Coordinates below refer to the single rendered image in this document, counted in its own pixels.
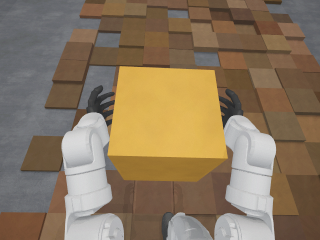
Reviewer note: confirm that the right robot forearm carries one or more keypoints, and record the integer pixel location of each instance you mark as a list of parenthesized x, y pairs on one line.
[(252, 163)]

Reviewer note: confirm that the left robot hand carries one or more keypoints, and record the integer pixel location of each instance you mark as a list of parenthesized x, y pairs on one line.
[(94, 102)]

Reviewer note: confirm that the robot left upper arm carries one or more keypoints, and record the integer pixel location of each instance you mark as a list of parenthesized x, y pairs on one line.
[(96, 227)]

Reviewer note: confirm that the robot right thigh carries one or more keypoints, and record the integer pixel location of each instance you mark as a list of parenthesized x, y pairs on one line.
[(186, 227)]

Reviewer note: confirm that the right robot hand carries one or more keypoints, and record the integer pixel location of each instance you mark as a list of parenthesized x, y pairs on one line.
[(234, 107)]

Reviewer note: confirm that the right robot foot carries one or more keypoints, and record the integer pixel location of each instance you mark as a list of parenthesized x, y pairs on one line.
[(165, 223)]

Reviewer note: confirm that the left robot forearm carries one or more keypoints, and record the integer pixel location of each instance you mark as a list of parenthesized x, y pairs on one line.
[(84, 166)]

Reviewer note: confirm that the robot right upper arm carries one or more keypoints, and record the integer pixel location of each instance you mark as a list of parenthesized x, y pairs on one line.
[(240, 227)]

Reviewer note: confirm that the carton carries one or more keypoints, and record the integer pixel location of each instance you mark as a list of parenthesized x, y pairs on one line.
[(166, 125)]

